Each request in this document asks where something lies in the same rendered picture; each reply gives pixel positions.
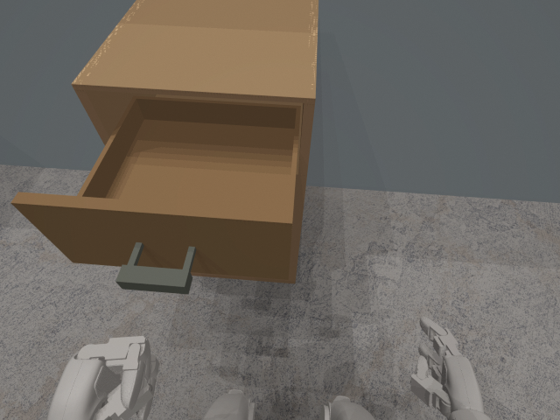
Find drawer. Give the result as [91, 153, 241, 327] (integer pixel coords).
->
[11, 96, 301, 280]

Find robot right shin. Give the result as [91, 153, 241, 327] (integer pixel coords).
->
[333, 395, 350, 402]

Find robot left hand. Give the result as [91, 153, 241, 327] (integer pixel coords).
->
[46, 336, 160, 420]

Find cabinet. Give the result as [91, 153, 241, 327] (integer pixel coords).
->
[71, 0, 319, 284]

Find robot right hand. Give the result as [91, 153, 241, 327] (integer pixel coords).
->
[411, 317, 485, 420]

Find handle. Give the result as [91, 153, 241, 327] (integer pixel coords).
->
[115, 242, 196, 294]

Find left robot thigh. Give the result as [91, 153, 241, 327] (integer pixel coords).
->
[201, 394, 256, 420]

